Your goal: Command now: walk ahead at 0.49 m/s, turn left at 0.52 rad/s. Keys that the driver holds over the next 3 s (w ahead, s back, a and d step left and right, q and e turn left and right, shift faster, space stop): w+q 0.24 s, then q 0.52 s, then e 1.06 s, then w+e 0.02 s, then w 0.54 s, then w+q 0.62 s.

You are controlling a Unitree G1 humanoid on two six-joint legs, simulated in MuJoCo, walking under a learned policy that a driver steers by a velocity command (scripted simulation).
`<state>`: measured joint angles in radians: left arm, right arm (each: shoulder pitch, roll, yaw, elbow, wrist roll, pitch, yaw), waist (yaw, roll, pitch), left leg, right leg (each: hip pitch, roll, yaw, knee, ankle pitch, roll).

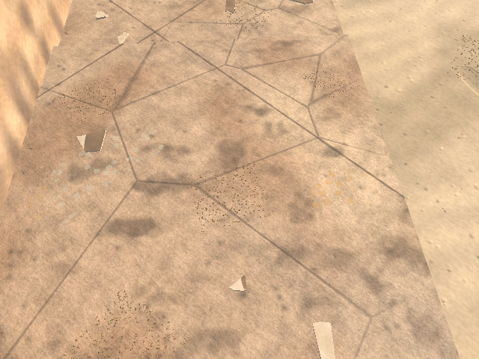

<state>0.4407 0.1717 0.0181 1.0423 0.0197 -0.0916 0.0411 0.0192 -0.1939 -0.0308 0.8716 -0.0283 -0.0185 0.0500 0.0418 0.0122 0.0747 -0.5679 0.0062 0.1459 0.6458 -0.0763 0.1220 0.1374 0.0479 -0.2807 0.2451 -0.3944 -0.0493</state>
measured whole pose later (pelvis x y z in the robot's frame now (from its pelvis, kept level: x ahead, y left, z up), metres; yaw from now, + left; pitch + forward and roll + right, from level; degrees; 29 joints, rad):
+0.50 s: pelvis +0.27 +0.01 +0.00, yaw +18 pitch +1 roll +1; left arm 0.03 0.25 0.01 0.75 0.02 -0.04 0.01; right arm 0.38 -0.27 -0.08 0.91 -0.01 -0.01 -0.02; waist -0.09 -0.03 0.08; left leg -0.05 -0.16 -0.16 0.43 -0.37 0.11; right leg -0.56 -0.01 0.03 0.63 -0.10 0.02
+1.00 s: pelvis +0.32 +0.02 +0.01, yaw +28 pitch -1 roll -1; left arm 0.29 0.25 0.03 0.81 0.02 0.03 -0.02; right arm 0.18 -0.22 -0.01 0.77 -0.04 0.04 0.00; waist 0.04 -0.03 0.02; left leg -0.22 -0.01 0.00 0.50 -0.26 0.03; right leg -0.35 -0.02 -0.08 0.55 -0.29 -0.02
